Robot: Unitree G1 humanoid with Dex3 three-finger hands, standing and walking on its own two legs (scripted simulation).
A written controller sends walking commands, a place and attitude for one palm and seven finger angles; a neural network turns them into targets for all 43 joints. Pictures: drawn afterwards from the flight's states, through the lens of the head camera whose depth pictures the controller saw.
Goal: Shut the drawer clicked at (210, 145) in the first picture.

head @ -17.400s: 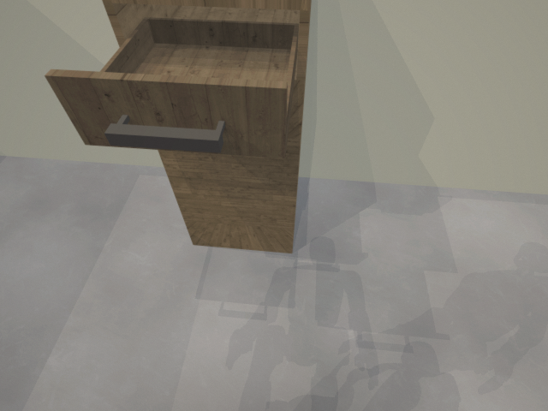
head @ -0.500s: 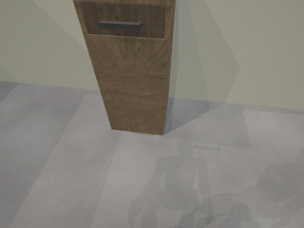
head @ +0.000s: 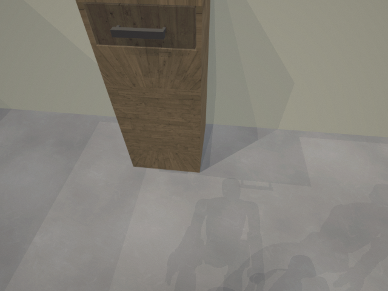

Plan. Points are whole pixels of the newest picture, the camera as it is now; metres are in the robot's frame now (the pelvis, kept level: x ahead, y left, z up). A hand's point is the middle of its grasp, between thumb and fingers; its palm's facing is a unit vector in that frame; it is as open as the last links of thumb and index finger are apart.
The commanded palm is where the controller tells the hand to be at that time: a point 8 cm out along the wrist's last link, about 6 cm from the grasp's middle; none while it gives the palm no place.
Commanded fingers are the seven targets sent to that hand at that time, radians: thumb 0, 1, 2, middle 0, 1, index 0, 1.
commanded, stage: look to check the result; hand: left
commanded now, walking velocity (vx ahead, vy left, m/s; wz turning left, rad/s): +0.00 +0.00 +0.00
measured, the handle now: (139, 30) +0.91 +0.23 +0.12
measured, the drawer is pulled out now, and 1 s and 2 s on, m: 0.00 0.00 0.00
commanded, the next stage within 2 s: stand and wait in 0.52 s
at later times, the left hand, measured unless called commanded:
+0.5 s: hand out of the picture +0.01 +0.15 -0.17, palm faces +0.04 -0.98 -0.20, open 7.3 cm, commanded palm none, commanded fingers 0.00 0.90 0.90 -0.20 -0.30 -0.20 -0.30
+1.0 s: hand out of the picture +0.04 +0.16 -0.17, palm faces +0.02 -0.97 -0.24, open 7.3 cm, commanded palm none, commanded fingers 0.00 0.90 0.90 -0.20 -0.30 -0.20 -0.30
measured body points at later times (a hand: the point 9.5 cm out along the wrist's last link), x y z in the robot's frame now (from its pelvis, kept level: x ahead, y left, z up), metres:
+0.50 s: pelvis +0.01 -0.02 +0.00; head +0.02 -0.03 +0.45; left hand +0.01 +0.20 -0.16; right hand +0.00 -0.23 -0.17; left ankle +0.01 +0.11 -0.74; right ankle +0.00 -0.10 -0.74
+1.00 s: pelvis +0.02 -0.03 +0.00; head +0.04 -0.04 +0.45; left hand +0.04 +0.21 -0.15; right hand +0.02 -0.26 -0.17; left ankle +0.01 +0.11 -0.74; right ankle +0.00 -0.10 -0.74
